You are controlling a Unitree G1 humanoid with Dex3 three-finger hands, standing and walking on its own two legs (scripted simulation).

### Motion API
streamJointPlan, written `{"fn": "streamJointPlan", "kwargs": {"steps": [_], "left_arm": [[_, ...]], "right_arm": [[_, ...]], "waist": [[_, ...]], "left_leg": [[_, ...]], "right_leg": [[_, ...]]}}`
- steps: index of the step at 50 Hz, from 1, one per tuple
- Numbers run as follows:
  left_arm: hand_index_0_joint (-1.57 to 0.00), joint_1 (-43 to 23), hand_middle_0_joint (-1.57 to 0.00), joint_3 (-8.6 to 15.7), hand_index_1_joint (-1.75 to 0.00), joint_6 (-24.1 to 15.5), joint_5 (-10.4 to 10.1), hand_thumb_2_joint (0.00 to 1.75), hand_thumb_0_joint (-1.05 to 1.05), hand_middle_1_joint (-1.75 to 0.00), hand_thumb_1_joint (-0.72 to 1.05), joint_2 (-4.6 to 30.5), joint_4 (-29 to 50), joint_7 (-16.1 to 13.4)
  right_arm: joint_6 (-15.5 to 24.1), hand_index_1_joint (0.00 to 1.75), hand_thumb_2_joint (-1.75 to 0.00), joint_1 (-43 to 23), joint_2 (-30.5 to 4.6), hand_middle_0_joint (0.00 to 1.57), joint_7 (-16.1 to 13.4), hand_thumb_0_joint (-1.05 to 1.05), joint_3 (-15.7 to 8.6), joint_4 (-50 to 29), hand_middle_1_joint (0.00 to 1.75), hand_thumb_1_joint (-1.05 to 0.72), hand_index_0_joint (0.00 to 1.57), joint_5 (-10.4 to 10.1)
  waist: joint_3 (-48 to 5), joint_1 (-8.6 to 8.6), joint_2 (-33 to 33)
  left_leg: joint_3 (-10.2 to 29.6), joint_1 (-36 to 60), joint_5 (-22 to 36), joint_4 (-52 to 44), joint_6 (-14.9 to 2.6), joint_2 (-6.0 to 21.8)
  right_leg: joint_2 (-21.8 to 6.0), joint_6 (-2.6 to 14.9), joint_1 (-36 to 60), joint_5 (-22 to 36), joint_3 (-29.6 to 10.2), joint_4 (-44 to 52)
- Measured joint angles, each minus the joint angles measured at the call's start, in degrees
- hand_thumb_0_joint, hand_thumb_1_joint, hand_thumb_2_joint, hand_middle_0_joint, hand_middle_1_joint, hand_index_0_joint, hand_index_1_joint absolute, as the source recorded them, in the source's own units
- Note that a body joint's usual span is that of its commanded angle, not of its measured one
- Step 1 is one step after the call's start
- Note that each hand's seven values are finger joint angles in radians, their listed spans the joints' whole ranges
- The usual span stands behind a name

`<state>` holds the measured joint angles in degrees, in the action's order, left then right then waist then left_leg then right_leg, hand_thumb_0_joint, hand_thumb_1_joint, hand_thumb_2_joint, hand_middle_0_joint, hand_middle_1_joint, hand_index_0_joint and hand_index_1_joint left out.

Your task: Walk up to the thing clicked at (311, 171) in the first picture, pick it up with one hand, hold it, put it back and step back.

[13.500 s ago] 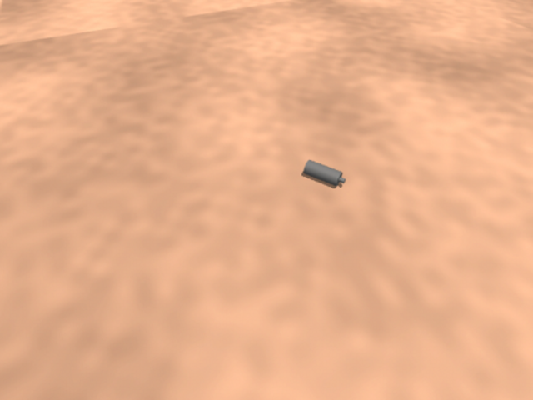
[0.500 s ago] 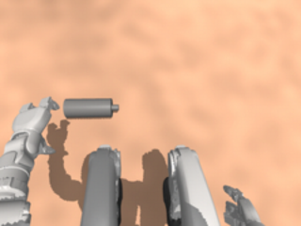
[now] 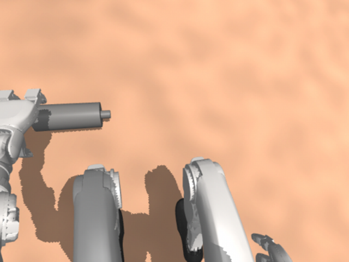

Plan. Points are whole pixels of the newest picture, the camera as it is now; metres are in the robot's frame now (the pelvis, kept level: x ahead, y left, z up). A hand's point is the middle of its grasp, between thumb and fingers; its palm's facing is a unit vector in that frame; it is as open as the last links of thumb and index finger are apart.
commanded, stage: rise first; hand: left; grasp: from above
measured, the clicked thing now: (74, 116) +0.51 +0.26 -0.32
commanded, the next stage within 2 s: none
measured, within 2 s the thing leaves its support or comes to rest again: neither
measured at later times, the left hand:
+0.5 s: hand (37, 124) +0.44 +0.31 -0.19, palm faces -0.46 -0.04 -0.88, open 14.1 cm
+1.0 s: hand (42, 121) +0.46 +0.31 -0.21, palm faces -0.46 -0.05 -0.89, open 14.1 cm
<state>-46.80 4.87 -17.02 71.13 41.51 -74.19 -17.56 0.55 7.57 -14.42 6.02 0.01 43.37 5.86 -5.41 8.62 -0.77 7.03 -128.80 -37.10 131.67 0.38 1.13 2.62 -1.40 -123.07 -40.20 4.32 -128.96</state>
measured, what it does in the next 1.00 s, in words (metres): stands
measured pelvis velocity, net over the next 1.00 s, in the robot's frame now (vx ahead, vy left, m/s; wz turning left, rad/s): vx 0.01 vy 0.00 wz -0.05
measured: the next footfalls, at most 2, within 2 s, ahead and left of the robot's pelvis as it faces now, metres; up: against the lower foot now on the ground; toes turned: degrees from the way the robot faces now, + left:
none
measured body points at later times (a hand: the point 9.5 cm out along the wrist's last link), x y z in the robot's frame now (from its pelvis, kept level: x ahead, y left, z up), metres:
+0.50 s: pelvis +0.01 +0.00 -0.03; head +0.24 +0.07 +0.35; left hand +0.46 +0.31 -0.14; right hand +0.08 -0.27 -0.14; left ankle +0.09 +0.13 -0.33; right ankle +0.09 -0.12 -0.33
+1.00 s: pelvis +0.01 +0.00 -0.03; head +0.25 +0.07 +0.34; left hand +0.48 +0.31 -0.16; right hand +0.07 -0.27 -0.14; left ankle +0.09 +0.13 -0.33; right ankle +0.09 -0.12 -0.33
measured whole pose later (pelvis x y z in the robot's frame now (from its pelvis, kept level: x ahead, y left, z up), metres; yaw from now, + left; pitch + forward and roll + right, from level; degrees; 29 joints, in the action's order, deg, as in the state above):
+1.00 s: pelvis +0.01 +0.00 -0.03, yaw -3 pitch +33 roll -9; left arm -53.3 5.3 -16.0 73.2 46.4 -81.7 -22.1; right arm 1.3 6.5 -14.9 7.3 5.1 42.2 8.5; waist -1.4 12.5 -2.4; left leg 9.5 -133.9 -38.7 138.8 0.8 1.5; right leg 3.7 -1.7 -127.8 -40.8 6.2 -134.6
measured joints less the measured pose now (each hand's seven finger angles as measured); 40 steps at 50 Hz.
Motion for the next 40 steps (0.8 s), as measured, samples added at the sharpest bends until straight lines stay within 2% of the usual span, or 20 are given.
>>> {"fn": "streamJointPlan", "kwargs": {"steps": [8,14,24,40], "left_arm": [[-0.08,-2.2,-0.08,0.2,-1.0,-1.1,2.5,1.03,0.0,-0.99,-0.54,1.5,-2.6,-2.3],[-0.08,-3.6,-0.08,0.6,-1.0,-0.6,3.0,1.03,0.0,-1.0,-0.54,2.3,-4.8,-3.8],[-0.08,-4.8,-0.08,0.8,-1.01,1.0,2.5,1.01,0.0,-1.02,-0.53,3.1,-6.2,-4.2],[-0.09,-5.5,-0.07,0.8,-1.03,0.9,1.8,1.0,0.0,-1.04,-0.52,4.1,-6.7,-4.2]], "right_arm": [[0.0,0.3,-0.9,-1.2,0.3,0.2,0.6,0.0,1.4,-0.1,0.3,-0.9,0.2,1.3],[0.3,0.3,-0.9,-1.4,0.2,0.2,0.7,0.0,2.1,-0.2,0.3,-0.91,0.2,2.0],[0.5,0.3,-0.9,-1.1,-0.1,0.2,0.9,0.0,3.1,-0.5,0.3,-0.91,0.2,2.3],[0.3,0.3,-0.9,-1.0,-0.3,0.2,1.2,0.0,4.4,-0.9,0.3,-0.91,0.2,2.4]], "waist": [[1.2,0.7,-0.7],[1.6,1.49,-1.0],[2.5,2.5,-1.1],[3.5,3.15,-1.3]], "left_leg": [[0.7,-1.6,-0.5,2.4,0.15,0.1],[1.2,-2.8,-0.9,3.9,0.24,0.3],[1.6,-3.8,-1.3,5.2,0.32,0.4],[2.2,-4.5,-1.9,6.3,0.44,0.4]], "right_leg": [[0.4,-0.11,-1.5,-0.2,0.5,-2.0],[0.6,-0.11,-2.7,-0.3,0.9,-3.2],[0.9,-0.15,-3.7,-0.5,1.2,-4.2],[1.1,-0.19,-4.3,-0.9,1.6,-5.0]]}}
